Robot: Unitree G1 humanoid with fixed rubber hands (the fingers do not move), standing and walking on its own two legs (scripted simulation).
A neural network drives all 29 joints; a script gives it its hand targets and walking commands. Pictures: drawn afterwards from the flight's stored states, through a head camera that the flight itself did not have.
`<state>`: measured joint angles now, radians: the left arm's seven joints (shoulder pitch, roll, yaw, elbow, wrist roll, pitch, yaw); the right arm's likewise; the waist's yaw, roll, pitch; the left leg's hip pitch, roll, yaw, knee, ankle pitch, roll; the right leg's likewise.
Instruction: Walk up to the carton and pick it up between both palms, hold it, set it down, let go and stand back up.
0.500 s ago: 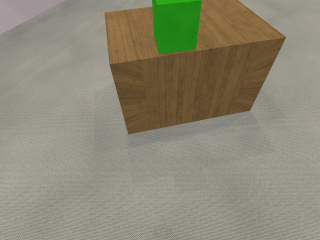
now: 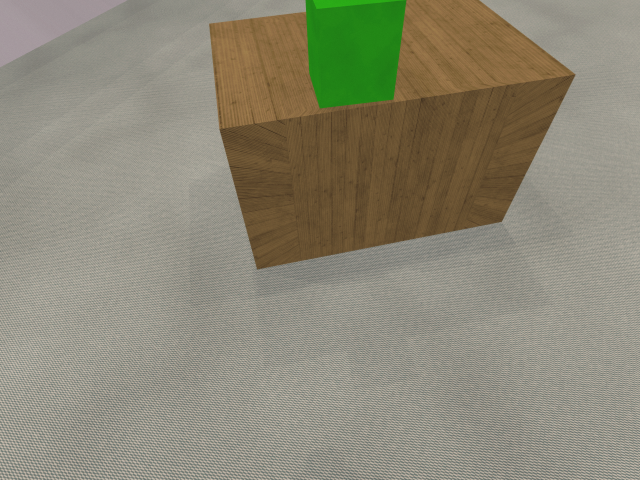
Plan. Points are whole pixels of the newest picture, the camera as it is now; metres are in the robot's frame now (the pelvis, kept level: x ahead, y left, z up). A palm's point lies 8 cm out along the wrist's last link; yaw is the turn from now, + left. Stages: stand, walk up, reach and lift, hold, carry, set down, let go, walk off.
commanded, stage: stand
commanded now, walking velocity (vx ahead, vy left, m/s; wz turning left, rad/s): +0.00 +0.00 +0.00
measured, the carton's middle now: (350, 41) +1.16 -0.08 +0.00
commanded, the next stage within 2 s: none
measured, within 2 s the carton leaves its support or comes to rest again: neither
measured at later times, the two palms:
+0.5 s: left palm out of the picture -0.02 +0.20 -0.15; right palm out of the picture -0.01 -0.21 -0.15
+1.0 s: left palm out of the picture -0.01 +0.21 -0.15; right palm out of the picture -0.01 -0.20 -0.15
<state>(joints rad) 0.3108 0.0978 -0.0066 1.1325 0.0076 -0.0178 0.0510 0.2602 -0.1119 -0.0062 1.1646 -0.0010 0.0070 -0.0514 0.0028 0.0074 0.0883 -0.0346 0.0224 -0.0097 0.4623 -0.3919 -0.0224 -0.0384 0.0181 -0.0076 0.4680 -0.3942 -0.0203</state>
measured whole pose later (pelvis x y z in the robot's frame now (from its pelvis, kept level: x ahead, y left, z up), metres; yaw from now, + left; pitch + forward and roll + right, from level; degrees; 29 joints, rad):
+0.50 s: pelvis +0.01 +0.00 +0.00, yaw +0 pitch -1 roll +0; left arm 0.31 0.11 -0.01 1.12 0.01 -0.02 0.05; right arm 0.26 -0.12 0.00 1.16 0.00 0.01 -0.05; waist 0.00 0.01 0.09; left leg -0.03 0.02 -0.01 0.47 -0.41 -0.02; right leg -0.04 0.01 -0.01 0.48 -0.41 -0.02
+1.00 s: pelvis +0.02 +0.00 +0.00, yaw +0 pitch -1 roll +0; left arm 0.31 0.11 -0.01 1.14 0.01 -0.02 0.05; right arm 0.27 -0.12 0.00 1.16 0.00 0.00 -0.05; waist 0.00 0.00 0.08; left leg -0.02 0.01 -0.01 0.47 -0.42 -0.02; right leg -0.02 0.01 -0.01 0.47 -0.42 -0.01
